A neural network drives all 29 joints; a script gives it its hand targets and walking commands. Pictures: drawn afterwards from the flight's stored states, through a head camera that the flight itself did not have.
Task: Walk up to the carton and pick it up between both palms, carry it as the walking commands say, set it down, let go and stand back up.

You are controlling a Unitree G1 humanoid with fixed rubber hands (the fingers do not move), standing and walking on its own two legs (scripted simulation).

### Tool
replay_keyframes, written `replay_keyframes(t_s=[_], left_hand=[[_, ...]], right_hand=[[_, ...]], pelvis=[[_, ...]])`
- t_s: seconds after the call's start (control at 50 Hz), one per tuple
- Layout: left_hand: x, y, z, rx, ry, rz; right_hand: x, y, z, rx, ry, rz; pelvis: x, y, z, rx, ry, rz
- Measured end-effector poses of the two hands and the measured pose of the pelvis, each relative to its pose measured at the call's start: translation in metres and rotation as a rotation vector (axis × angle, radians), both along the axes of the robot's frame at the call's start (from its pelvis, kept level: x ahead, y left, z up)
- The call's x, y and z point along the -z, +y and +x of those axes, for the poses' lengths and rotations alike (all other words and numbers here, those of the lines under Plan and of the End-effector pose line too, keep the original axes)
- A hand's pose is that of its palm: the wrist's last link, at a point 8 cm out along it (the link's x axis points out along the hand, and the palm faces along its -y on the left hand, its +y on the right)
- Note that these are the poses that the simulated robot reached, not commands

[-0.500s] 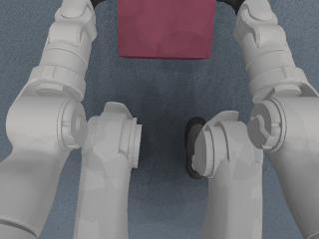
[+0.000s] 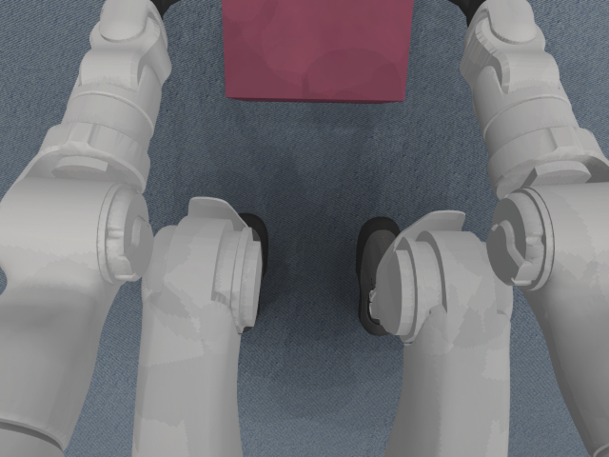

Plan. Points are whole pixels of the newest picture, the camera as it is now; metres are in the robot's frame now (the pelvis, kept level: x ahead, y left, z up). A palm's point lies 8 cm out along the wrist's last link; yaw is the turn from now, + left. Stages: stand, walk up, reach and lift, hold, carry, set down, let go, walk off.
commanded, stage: set down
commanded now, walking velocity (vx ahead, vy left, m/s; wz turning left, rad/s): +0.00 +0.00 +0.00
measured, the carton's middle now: out of the picture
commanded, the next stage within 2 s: let go in 1.70 s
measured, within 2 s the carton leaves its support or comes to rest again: neither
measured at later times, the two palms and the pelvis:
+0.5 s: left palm out of the picture +0.53 +0.21 -0.13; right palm out of the picture +0.54 -0.15 -0.14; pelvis +0.00 +0.00 +0.02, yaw +1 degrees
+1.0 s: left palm out of the picture +0.53 +0.21 +0.01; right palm out of the picture +0.55 -0.16 +0.01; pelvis +0.01 +0.00 +0.12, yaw +1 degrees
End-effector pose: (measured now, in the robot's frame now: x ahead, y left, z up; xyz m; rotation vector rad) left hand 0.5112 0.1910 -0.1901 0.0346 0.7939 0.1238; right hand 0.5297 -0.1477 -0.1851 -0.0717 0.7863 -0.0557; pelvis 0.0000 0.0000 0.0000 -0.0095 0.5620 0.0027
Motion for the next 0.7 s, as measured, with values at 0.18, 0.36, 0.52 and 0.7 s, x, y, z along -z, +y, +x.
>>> replay_keyframes(t_s=[0.18,0.36,0.52,0.7], left_hand=[[0.001,0.014,0.004,-0.019,-0.017,0.008],[-0.024,0.015,0.017,-0.027,-0.094,0.009],[-0.063,0.021,0.019,-0.048,-0.131,0.007],[-0.12,0.024,0.02,-0.049,-0.148,0.014]], right_hand=[[0.002,-0.011,0.003,0.01,-0.019,-0.014],[-0.019,-0.007,0.012,0.022,-0.084,-0.004],[-0.055,-0.006,0.013,0.043,-0.114,0.0],[-0.114,-0.011,0.017,0.062,-0.143,-0.001]], pelvis=[[0.005,0.0,-0.003,-0.006,-0.002,-0.002],[0.002,0.001,-0.004,-0.007,0.025,-0.003],[-0.019,0.001,-0.005,-0.012,0.077,-0.004],[-0.057,0.001,0.0,-0.014,0.149,-0.004]])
